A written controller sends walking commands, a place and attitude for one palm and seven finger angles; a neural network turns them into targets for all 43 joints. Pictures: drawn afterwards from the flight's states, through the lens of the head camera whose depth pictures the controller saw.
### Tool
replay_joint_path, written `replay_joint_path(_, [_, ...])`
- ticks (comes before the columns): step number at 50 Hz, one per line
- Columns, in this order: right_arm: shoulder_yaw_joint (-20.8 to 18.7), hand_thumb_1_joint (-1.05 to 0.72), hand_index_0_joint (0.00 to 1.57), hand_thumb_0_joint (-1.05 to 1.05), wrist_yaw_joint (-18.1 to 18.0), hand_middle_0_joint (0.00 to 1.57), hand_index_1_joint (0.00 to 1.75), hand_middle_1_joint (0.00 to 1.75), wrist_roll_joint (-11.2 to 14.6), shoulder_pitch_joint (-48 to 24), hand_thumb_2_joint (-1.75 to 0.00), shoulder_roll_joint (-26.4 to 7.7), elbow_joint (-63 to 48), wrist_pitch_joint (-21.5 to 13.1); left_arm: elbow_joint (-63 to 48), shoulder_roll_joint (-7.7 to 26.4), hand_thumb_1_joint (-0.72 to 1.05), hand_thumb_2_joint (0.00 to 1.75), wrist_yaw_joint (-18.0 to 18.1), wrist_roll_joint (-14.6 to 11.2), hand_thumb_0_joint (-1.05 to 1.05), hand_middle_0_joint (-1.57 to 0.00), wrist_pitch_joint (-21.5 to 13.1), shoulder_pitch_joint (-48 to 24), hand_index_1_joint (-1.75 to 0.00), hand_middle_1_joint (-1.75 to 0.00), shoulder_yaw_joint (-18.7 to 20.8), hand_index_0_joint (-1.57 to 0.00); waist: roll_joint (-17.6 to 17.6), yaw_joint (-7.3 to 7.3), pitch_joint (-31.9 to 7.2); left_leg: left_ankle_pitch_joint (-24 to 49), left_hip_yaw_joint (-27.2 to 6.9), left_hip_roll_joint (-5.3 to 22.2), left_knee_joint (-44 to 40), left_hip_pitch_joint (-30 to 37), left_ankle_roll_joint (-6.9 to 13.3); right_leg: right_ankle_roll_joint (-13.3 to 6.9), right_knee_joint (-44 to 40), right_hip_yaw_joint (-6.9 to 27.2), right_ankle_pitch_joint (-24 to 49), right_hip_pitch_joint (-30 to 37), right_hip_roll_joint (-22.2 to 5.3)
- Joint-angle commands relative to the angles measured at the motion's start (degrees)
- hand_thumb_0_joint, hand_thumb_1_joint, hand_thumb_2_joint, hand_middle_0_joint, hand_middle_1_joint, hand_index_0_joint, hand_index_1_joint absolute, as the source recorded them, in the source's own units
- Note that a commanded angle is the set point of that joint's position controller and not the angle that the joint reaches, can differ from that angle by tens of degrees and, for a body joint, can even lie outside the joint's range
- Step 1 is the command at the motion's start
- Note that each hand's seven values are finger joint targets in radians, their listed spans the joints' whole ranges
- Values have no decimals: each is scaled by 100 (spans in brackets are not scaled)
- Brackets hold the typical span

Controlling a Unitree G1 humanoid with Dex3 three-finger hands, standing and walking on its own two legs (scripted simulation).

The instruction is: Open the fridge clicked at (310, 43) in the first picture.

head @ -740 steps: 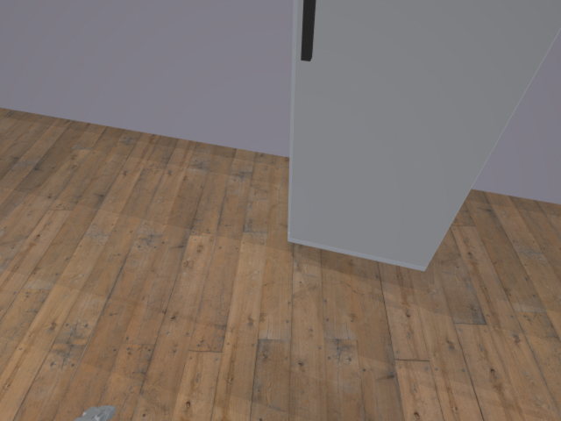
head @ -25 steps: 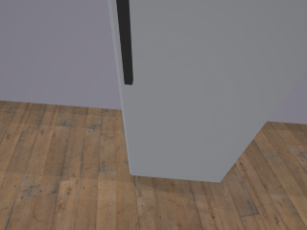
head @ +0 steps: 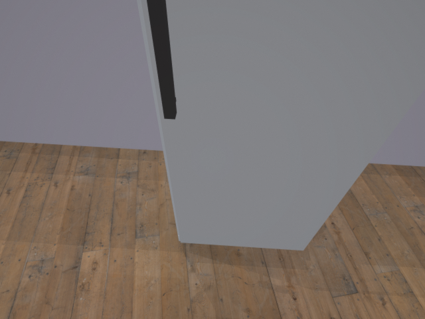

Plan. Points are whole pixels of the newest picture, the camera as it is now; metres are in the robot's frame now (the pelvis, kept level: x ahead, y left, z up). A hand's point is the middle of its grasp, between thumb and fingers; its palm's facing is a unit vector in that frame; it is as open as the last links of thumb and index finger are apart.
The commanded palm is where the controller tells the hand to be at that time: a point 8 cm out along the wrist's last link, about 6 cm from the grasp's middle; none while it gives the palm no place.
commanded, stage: look again from close up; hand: left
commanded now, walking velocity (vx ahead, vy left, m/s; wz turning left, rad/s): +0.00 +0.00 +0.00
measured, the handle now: (165, 50) +0.52 +0.13 +0.25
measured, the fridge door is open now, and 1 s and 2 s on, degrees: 0 0 0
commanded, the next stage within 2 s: raise the hand to about handle height in 0.40 s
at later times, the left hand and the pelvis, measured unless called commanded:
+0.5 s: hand out of the picture +0.01 +0.19 -0.17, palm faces +0.00 -0.97 -0.22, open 7.4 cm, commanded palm +0.10 +0.24 -0.07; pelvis +0.01 +0.00 +0.00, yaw +0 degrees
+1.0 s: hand (92, 318) +0.13 +0.20 +0.00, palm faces +0.17 -0.98 -0.07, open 9.1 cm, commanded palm +0.13 +0.25 +0.03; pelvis -0.02 -0.03 -0.05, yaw +3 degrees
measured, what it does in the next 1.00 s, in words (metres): lowers itself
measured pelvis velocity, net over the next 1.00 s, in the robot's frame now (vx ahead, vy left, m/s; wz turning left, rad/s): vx -0.02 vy -0.03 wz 0.05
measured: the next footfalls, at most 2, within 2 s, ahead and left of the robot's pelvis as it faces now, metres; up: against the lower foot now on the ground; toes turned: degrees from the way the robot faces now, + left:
none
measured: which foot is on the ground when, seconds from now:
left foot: down 0.00-1.00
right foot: down 0.00-1.00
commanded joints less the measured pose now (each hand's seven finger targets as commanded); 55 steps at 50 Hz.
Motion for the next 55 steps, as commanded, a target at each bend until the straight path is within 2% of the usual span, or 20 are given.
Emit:
replay_joint_path(1, [-146, -90, 20, 0, -81, 20, 30, 30, -12, 18, -90, -796, -264, -127, -172, 715, 90, 90, 58, 24, 0, -20, -87, 424, -30, -30, 156, -20, -81, 37, -10, 449, -907, 822, -327, 758, -1, -230, -549, 521, 805, -777, -671])
replay_joint_path(23, [-130, -90, 20, 0, -99, 20, 30, 30, -5, -194, -90, -873, -224, -123, -102, 775, 90, 90, 45, 13, 0, -20, -79, 362, -30, -30, 152, -20, -34, 48, -30, 650, -901, 831, -337, 949, -17, -170, -662, 517, 982, -677, -690])
replay_joint_path(24, [-130, -90, 20, 0, -98, 20, 30, 30, -7, -206, -90, -872, -208, -115, -100, 772, 90, 90, 43, 15, 0, -20, -76, 343, -30, -30, 148, -20, 0, 43, 61, 549, -906, 828, -374, 914, -27, -169, -689, 519, 891, -725, -683])
replay_joint_path(25, [-152, -90, 20, 0, -50, 20, 30, 30, -41, -144, -90, -1007, -805, -181, -443, 1184, 90, 90, 67, 155, 0, -20, -201, 250, -30, -30, 36, -20, 466, -79, 578, 939, -956, 566, 46, 844, -199, -132, -803, 370, 1398, -862, -748])
replay_joint_path(26, [-180, -90, 20, 0, -279, 20, 30, 30, 249, 42, -90, -1343, -2347, -896, -8249, 2292, 88, 89, 219, -979, 0, -20, -1206, -4042, -32, -32, 1472, -20, 1142, -538, -2530, 1385, -481, 188, 288, 2163, -111, -132, 11, -99, 2033, -1082, -90])
replay_joint_path(27, [-1, -90, 20, 0, -413, 20, 30, 30, 248, -19, -90, -952, -2240, -1357, -6855, 1123, 85, 88, 299, -831, 0, -20, -884, -866, -33, -33, 615, -20, 1759, 1, -2336, 2092, -526, 499, 78, 2931, -298, -130, 731, -314, 1137, -1421, -34])
replay_joint_path(28, [-2, -90, 20, 0, -428, 20, 30, 30, 189, -127, -90, -940, -1798, -1418, -5677, 736, 83, 87, 502, -802, 0, -21, -751, -617, -34, -34, 658, -21, 778, -192, -1514, 1319, -684, 620, -90, 2243, -249, -70, 764, -340, 483, -1825, -9])
replay_joint_path(29, [-131, -90, 20, 0, -325, 20, 30, 30, 275, -39, -90, -912, -2156, -1480, -6223, -84, 81, 86, 412, -988, 0, -21, -570, 173, -36, -36, 2, -21, 636, -295, -993, 208, -871, 621, -186, 1761, -151, -66, 673, -409, 209, -1942, -41])
replay_joint_path(30, [-128, -90, 20, 0, -319, 20, 30, 30, 311, -125, -90, -943, -2436, -1567, -6344, -121, 78, 85, 305, -1062, 0, -21, -533, 303, -37, -37, 172, -21, 99, -261, -336, -672, -954, 506, -134, 892, -115, -76, 664, -496, 134, -2114, -9])
replay_joint_path(31, [-164, -90, 20, 0, -329, 20, 30, 30, 297, -194, -90, -1036, -2684, -1697, -6926, 171, 76, 84, 173, -1145, 0, -21, -855, -143, -39, -39, 308, -21, 4, -314, -548, -957, -949, 382, 176, 685, -97, -71, 531, -454, 148, -2132, -55])
replay_joint_path(33, [-314, -90, 20, 0, -321, 20, 30, 30, 130, -202, -90, -976, -2780, -1775, -6685, 568, 71, 82, -60, -1103, 0, -21, -1336, 588, -42, -42, 879, -21, -273, -111, -712, -356, -887, 245, 710, 368, -120, -75, 688, -442, 315, -2410, 7])
replay_joint_path(35, [-423, -90, 20, 0, -147, 20, 30, 30, 96, -255, -90, -902, -3010, -1753, -5711, 343, 67, 80, -618, -1285, 0, -22, -1831, 2163, -45, -45, 1144, -22, -769, 300, -744, 247, -700, 196, 1243, -187, -190, -71, 1130, -484, 657, -2504, 85])
replay_joint_path(37, [-462, -90, 20, 0, -49, 20, 30, 30, 58, -579, -90, -899, -3094, -1702, -5258, 188, 62, 78, -1329, -1551, 0, -22, -2456, 2339, -48, -48, 1233, -22, -1291, 281, -497, 37, -585, 143, 1841, -1037, -278, 32, 1699, -422, 1190, -2934, 12])
replay_joint_path(38, [-492, -90, 20, 0, -19, 20, 30, 30, 98, -669, -90, -945, -3200, -1695, -5234, 407, 60, 77, -1736, -1637, 0, -22, -2732, 2217, -50, -50, 1448, -22, -1301, 291, -545, -116, -552, 118, 2043, -1380, -314, 54, 1900, -316, 1393, -2960, -55])
replay_joint_path(41, [-520, -90, 20, 0, -75, 20, 30, 30, 232, -877, -90, -1010, -3886, -1619, -6245, 1205, 53, 74, -2321, -1848, 0, -23, -2330, 2028, -54, -54, 1990, -23, 94, 598, -1256, -287, -223, -5, 2130, -1287, -259, 75, 1793, 133, 1190, -2488, -146])
replay_joint_path(44, [-424, -90, 20, 0, -270, 20, 30, 30, 264, -627, -90, -854, -4058, -1598, -7606, 1456, 46, 71, -2109, -2114, 0, -23, -2003, 935, -58, -58, 2304, -23, 612, 367, -1571, -415, -352, 66, 2194, -765, -170, 245, 1456, 396, 611, -2569, -147])
replay_joint_path(47, [-301, -90, 20, 0, -399, 20, 30, 30, 187, -401, -90, -773, -3827, -1715, -8522, 1296, 39, 68, -1689, -2079, 0, -24, -2497, -381, -63, -63, 2022, -24, 407, -122, -1078, -612, -650, 181, 2303, -677, -131, 257, 1275, 445, 208, -3101, -85])
replay_joint_path(50, [-225, -90, 20, 0, -532, 20, 30, 30, 207, -361, -90, -879, -3475, -1916, -8511, 1076, 32, 65, -1756, -2061, 0, -24, -3005, -1198, -68, -68, 1468, -24, 300, -385, -692, -919, -818, 232, 2375, -663, -85, 184, 1251, 385, -339, -3491, 40])
replay_joint_path(52, [-214, -90, 20, 0, -621, 20, 30, 30, 269, -339, -90, -990, -3321, -2032, -8179, 1121, 27, 63, -2020, -2121, 0, -25, -2960, -951, -70, -70, 1321, -25, 377, -329, -675, -1041, -832, 215, 2231, -547, -81, 193, 1054, 471, -513, -3279, -5])
replay_joint_path(55, [-200, -90, 20, 0, -733, 20, 30, 30, 354, -434, -90, -1108, -3286, -2031, -7362, 1653, 20, 60, -2336, -2037, 0, -25, -2180, -682, -75, -75, 1699, -25, 232, -109, -815, -994, -799, 167, 2051, -511, -78, 363, 714, 726, -566, -2903, -107])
